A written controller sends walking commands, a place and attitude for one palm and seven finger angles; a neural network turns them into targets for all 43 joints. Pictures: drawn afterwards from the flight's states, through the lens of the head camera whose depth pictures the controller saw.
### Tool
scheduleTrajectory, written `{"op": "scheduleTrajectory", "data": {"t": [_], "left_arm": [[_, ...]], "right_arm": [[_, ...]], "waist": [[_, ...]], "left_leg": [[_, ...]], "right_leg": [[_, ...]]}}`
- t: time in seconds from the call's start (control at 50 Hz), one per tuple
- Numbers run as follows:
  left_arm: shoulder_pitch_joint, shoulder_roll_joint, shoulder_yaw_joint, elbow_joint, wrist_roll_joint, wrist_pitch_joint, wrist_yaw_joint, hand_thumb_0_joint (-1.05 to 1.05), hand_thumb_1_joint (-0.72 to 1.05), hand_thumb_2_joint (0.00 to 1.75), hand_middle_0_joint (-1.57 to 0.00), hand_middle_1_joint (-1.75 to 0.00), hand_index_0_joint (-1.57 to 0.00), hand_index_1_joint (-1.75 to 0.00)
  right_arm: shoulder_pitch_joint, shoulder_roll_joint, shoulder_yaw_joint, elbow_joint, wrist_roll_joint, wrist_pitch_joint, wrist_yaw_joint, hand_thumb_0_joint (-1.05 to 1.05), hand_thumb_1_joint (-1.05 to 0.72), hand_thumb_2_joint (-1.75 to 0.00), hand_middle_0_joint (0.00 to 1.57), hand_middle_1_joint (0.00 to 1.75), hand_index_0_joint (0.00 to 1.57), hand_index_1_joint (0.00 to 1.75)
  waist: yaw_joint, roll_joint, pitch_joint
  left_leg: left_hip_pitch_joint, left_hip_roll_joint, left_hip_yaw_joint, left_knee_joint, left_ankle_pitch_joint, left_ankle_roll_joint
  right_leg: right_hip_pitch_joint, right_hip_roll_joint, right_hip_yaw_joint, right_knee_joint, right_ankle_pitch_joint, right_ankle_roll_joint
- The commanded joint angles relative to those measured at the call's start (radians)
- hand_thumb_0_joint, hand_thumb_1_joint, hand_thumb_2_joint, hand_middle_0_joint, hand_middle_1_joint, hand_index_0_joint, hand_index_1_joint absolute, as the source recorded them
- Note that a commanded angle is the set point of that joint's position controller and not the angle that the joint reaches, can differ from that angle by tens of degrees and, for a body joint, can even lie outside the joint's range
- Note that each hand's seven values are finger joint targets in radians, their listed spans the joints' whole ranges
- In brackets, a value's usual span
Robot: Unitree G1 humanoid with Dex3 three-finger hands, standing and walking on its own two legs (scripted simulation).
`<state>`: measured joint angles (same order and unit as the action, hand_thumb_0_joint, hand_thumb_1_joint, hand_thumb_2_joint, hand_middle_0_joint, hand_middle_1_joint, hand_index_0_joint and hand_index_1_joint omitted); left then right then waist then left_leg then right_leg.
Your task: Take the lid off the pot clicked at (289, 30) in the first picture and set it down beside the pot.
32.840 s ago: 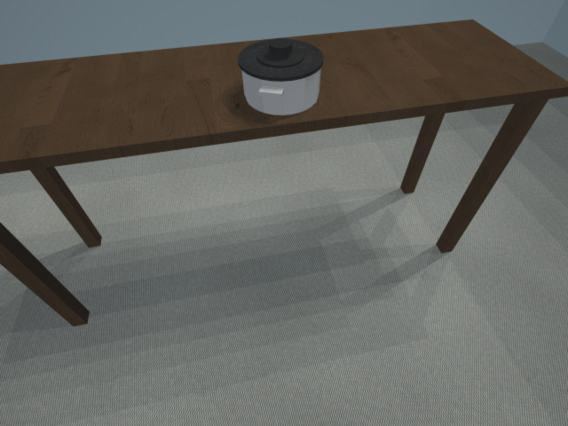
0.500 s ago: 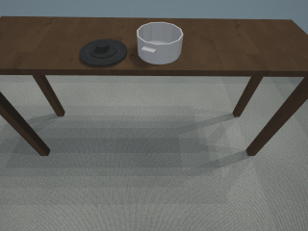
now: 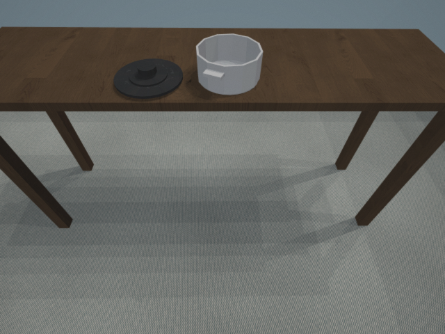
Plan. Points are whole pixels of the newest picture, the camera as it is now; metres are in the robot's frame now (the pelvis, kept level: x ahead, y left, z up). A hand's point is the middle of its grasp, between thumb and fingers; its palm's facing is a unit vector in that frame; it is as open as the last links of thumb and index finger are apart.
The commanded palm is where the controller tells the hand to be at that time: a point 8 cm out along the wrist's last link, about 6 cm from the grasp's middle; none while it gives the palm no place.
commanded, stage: look to check the result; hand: left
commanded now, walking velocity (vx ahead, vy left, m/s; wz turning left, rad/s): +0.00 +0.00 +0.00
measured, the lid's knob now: (147, 68) +0.78 +0.25 +0.05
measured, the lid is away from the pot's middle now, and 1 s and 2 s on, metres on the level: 0.24 0.24 0.24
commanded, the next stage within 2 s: stand and wait in 0.38 s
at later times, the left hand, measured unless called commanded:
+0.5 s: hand out of the picture +0.00 +0.18 -0.18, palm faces +0.02 -0.98 -0.21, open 7.3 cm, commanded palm none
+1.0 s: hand out of the picture +0.00 +0.18 -0.18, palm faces +0.02 -0.98 -0.21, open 7.3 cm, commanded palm none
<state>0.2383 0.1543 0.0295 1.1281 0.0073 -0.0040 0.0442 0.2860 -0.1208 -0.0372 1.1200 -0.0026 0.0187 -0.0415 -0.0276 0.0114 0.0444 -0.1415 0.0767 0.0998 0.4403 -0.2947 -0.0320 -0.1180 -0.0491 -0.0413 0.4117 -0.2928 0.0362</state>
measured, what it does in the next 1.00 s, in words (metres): stands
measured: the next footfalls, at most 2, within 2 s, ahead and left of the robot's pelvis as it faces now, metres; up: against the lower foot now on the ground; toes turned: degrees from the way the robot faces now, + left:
none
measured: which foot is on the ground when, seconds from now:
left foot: down 0.00-1.00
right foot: down 0.00-1.00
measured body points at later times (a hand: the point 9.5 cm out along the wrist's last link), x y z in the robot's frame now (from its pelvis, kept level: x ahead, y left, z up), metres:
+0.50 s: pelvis +0.00 +0.00 +0.00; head +0.02 +0.00 +0.45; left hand +0.00 +0.23 -0.16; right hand -0.03 -0.21 -0.16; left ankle -0.04 +0.13 -0.74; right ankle -0.05 -0.14 -0.74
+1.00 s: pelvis -0.01 +0.00 +0.00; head +0.01 +0.00 +0.45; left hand +0.00 +0.23 -0.16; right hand -0.03 -0.21 -0.16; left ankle -0.04 +0.13 -0.74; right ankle -0.05 -0.14 -0.74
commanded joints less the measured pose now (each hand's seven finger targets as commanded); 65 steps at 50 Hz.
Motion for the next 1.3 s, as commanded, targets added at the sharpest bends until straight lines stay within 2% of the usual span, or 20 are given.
{"op": "scheduleTrajectory", "data": {"t": [0.0,0.06,0.2,0.24,0.32,0.34,0.48,0.5,0.64,0.72,0.74,0.8,0.92,0.94,1.12,1.14,1.2,1.28], "left_arm": [[0.063,0.090,0.009,-0.031,-0.002,-0.010,0.001,0.00,0.90,0.90,-0.20,-0.30,-0.20,-0.30],[0.061,0.092,0.010,-0.030,-0.002,-0.009,0.000,0.00,0.90,0.90,-0.20,-0.30,-0.20,-0.30],[0.069,0.088,0.008,-0.025,-0.002,-0.011,0.000,0.00,0.90,0.90,-0.20,-0.30,-0.20,-0.30],[0.064,0.088,0.007,-0.027,-0.001,-0.009,0.001,0.00,0.90,0.90,-0.20,-0.30,-0.20,-0.30],[0.073,0.088,0.007,-0.023,-0.002,-0.012,0.000,0.00,0.90,0.90,-0.20,-0.30,-0.20,-0.30],[0.070,0.087,0.008,-0.023,-0.001,-0.010,0.001,0.00,0.90,0.90,-0.20,-0.30,-0.20,-0.30],[0.072,0.085,0.007,-0.020,-0.001,-0.010,0.000,0.00,0.90,0.90,-0.20,-0.30,-0.20,-0.30],[0.075,0.085,0.008,-0.020,-0.001,-0.011,0.000,0.00,0.90,0.90,-0.20,-0.30,-0.20,-0.30],[0.075,0.083,0.006,-0.019,0.000,-0.009,0.001,0.00,0.90,0.90,-0.20,-0.30,-0.20,-0.30],[0.074,0.081,0.007,-0.018,-0.001,-0.011,0.000,0.00,0.90,0.90,-0.20,-0.30,-0.20,-0.30],[0.070,0.082,0.007,-0.021,0.000,-0.010,0.001,0.00,0.90,0.90,-0.20,-0.30,-0.20,-0.30],[0.074,0.080,0.008,-0.020,-0.001,-0.012,0.000,0.00,0.90,0.90,-0.20,-0.30,-0.20,-0.30],[0.072,0.079,0.008,-0.017,-0.001,-0.010,0.000,0.00,0.90,0.90,-0.20,-0.30,-0.20,-0.30],[0.070,0.079,0.007,-0.018,0.000,-0.008,0.001,0.00,0.90,0.90,-0.20,-0.30,-0.20,-0.30],[0.072,0.078,0.010,-0.018,-0.001,-0.011,0.000,0.00,0.90,0.90,-0.20,-0.30,-0.20,-0.30],[0.069,0.081,0.008,-0.019,0.000,-0.009,0.000,0.00,0.90,0.90,-0.20,-0.30,-0.20,-0.30],[0.074,0.076,0.009,-0.017,0.000,-0.011,0.000,0.00,0.90,0.90,-0.20,-0.30,-0.20,-0.30],[0.073,0.078,0.009,-0.017,0.000,-0.011,0.000,0.00,0.90,0.90,-0.20,-0.30,-0.20,-0.30]], "right_arm": [[0.087,-0.098,-0.019,-0.020,-0.004,-0.013,-0.005,0.00,-0.90,-0.90,0.20,0.30,0.20,0.30],[0.084,-0.093,-0.018,-0.018,-0.003,-0.011,-0.003,0.00,-0.90,-0.90,0.20,0.30,0.20,0.30],[0.086,-0.094,-0.019,-0.017,-0.004,-0.012,-0.003,0.00,-0.90,-0.90,0.20,0.30,0.20,0.30],[0.083,-0.092,-0.020,-0.020,-0.003,-0.010,-0.003,0.00,-0.90,-0.90,0.20,0.30,0.20,0.30],[0.085,-0.095,-0.018,-0.019,-0.004,-0.014,-0.004,0.00,-0.90,-0.90,0.20,0.30,0.20,0.30],[0.083,-0.092,-0.019,-0.020,-0.002,-0.012,-0.004,0.00,-0.90,-0.90,0.20,0.30,0.20,0.30],[0.084,-0.092,-0.017,-0.016,-0.004,-0.014,-0.004,0.00,-0.90,-0.90,0.20,0.30,0.20,0.30],[0.086,-0.092,-0.017,-0.015,-0.003,-0.014,-0.004,0.00,-0.90,-0.90,0.20,0.30,0.20,0.30],[0.085,-0.089,-0.018,-0.015,-0.002,-0.010,-0.003,0.00,-0.90,-0.90,0.20,0.30,0.20,0.30],[0.087,-0.093,-0.018,-0.015,-0.004,-0.013,-0.003,0.00,-0.90,-0.90,0.20,0.30,0.20,0.30],[0.087,-0.091,-0.019,-0.016,-0.002,-0.012,-0.003,0.00,-0.90,-0.90,0.20,0.30,0.20,0.30],[0.090,-0.092,-0.018,-0.015,-0.004,-0.016,-0.005,0.00,-0.90,-0.90,0.20,0.30,0.20,0.30],[0.090,-0.090,-0.016,-0.014,-0.004,-0.015,-0.005,0.00,-0.90,-0.90,0.20,0.30,0.20,0.30],[0.089,-0.088,-0.017,-0.016,-0.002,-0.012,-0.005,0.00,-0.90,-0.90,0.20,0.30,0.20,0.30],[0.088,-0.093,-0.016,-0.014,-0.004,-0.015,-0.005,0.00,-0.90,-0.90,0.20,0.30,0.20,0.30],[0.088,-0.091,-0.017,-0.016,-0.002,-0.013,-0.004,0.00,-0.90,-0.90,0.20,0.30,0.20,0.30],[0.088,-0.090,-0.016,-0.013,-0.005,-0.015,-0.005,0.00,-0.90,-0.90,0.20,0.30,0.20,0.30],[0.088,-0.091,-0.015,-0.012,-0.005,-0.014,-0.005,0.00,-0.90,-0.90,0.20,0.30,0.20,0.30]], "waist": [[0.003,0.000,-0.011],[0.002,0.007,0.012],[0.002,-0.001,-0.004],[0.001,0.003,0.022],[0.002,0.007,-0.010],[0.002,-0.003,0.006],[0.004,0.011,0.004],[0.003,-0.004,-0.004],[0.002,0.000,0.025],[0.002,0.001,-0.004],[0.001,0.005,0.011],[0.002,0.006,-0.012],[0.003,0.011,0.007],[0.002,0.010,0.029],[0.003,0.001,-0.004],[0.003,0.003,0.013],[0.004,-0.008,0.004],[0.003,0.006,0.003]], "left_leg": [[0.045,0.057,-0.042,-0.039,0.338,0.053],[0.035,0.057,-0.043,-0.048,0.298,0.053],[0.042,0.057,-0.042,-0.049,0.297,0.053],[0.032,0.057,-0.044,-0.056,0.277,0.052],[0.045,0.057,-0.042,-0.048,0.309,0.054],[0.040,0.058,-0.045,-0.052,0.291,0.052],[0.040,0.057,-0.044,-0.054,0.303,0.054],[0.042,0.059,-0.045,-0.053,0.303,0.054],[0.029,0.058,-0.046,-0.060,0.264,0.052],[0.037,0.058,-0.044,-0.057,0.278,0.052],[0.030,0.056,-0.048,-0.061,0.268,0.053],[0.042,0.058,-0.045,-0.054,0.307,0.053],[0.034,0.058,-0.044,-0.059,0.305,0.054],[0.024,0.058,-0.047,-0.064,0.281,0.052],[0.035,0.058,-0.046,-0.060,0.291,0.053],[0.027,0.057,-0.048,-0.063,0.274,0.051],[0.034,0.059,-0.048,-0.061,0.291,0.052],[0.031,0.058,-0.046,-0.061,0.283,0.050]], "right_leg": [[-0.042,-0.051,0.023,-0.043,0.353,-0.043],[-0.057,-0.050,0.025,-0.054,0.310,-0.043],[-0.050,-0.052,0.030,-0.055,0.320,-0.044],[-0.068,-0.048,0.029,-0.058,0.292,-0.043],[-0.048,-0.051,0.031,-0.051,0.328,-0.044],[-0.060,-0.049,0.030,-0.055,0.309,-0.044],[-0.058,-0.051,0.031,-0.052,0.310,-0.042],[-0.054,-0.051,0.031,-0.053,0.314,-0.043],[-0.074,-0.048,0.034,-0.060,0.277,-0.043],[-0.058,-0.049,0.033,-0.055,0.295,-0.041],[-0.065,-0.047,0.036,-0.059,0.276,-0.042],[-0.050,-0.050,0.032,-0.050,0.316,-0.042],[-0.058,-0.050,0.030,-0.051,0.306,-0.042],[-0.071,-0.045,0.031,-0.057,0.278,-0.041],[-0.055,-0.049,0.031,-0.054,0.298,-0.042],[-0.065,-0.048,0.030,-0.059,0.276,-0.042],[-0.059,-0.050,0.030,-0.055,0.296,-0.042],[-0.058,-0.051,0.031,-0.057,0.293,-0.043]]}}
